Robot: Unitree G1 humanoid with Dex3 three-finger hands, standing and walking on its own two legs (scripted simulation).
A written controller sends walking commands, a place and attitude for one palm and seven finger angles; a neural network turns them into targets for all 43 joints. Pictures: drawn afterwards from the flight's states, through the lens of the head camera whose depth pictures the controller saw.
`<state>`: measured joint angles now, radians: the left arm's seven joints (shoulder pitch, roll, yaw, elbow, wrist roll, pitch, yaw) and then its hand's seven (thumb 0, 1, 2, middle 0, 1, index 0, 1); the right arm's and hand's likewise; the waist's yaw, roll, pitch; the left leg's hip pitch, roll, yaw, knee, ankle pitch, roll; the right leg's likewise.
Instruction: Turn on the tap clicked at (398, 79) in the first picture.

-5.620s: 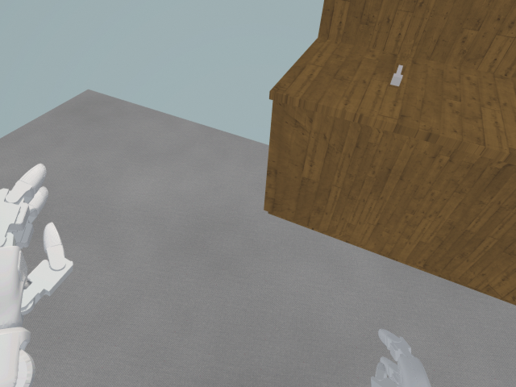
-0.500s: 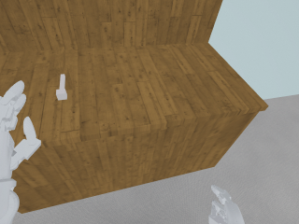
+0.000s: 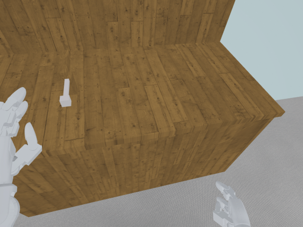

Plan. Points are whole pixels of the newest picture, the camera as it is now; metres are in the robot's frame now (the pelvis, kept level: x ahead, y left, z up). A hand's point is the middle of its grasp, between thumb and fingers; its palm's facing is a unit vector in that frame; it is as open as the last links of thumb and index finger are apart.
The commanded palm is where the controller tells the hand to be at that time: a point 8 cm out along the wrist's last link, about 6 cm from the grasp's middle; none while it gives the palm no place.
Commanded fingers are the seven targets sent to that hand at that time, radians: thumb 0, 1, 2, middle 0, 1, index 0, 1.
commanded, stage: come to a stop and stand still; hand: left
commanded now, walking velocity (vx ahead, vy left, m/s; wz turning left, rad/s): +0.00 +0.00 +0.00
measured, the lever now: (65, 101) +0.46 +0.33 +0.02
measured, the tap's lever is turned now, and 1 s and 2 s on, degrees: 0 0 0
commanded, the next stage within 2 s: look again from close up in 0.26 s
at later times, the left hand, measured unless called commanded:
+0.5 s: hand (50, 147) +0.22 +0.23 +0.16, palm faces +0.39 -0.85 -0.36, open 7.4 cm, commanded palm +0.16 +0.26 +0.17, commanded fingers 0.00 0.90 0.90 -0.20 -0.30 -0.20 -0.30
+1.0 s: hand (51, 146) +0.23 +0.23 +0.15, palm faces +0.39 -0.85 -0.34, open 7.4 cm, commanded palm +0.17 +0.26 +0.17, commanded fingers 0.00 0.90 0.90 -0.20 -0.30 -0.20 -0.30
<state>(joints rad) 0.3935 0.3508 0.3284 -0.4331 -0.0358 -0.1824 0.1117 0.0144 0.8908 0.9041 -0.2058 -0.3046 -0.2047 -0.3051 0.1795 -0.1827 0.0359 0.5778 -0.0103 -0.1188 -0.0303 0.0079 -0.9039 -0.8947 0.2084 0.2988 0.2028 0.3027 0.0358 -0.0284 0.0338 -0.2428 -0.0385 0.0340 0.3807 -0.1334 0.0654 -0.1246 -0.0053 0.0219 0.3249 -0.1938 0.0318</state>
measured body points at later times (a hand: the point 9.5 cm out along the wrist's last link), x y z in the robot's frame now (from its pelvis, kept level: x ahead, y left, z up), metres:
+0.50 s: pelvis +0.01 -0.02 +0.00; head +0.02 -0.01 +0.45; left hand +0.19 +0.27 +0.17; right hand +0.19 -0.24 -0.08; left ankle +0.05 +0.07 -0.75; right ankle -0.01 -0.15 -0.75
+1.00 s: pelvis +0.01 -0.02 +0.00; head +0.02 -0.01 +0.45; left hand +0.20 +0.27 +0.17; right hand +0.19 -0.24 -0.08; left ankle +0.05 +0.07 -0.75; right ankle -0.01 -0.14 -0.75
